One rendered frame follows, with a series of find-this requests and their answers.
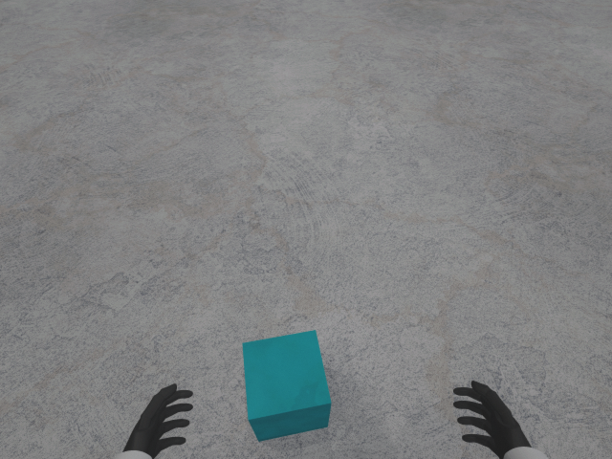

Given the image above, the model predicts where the robot right hand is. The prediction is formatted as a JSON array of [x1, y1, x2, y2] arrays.
[[453, 381, 531, 459]]

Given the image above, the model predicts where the robot left hand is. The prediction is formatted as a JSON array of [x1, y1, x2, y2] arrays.
[[123, 383, 193, 459]]

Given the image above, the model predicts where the carton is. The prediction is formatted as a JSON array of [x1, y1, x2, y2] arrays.
[[242, 330, 331, 442]]

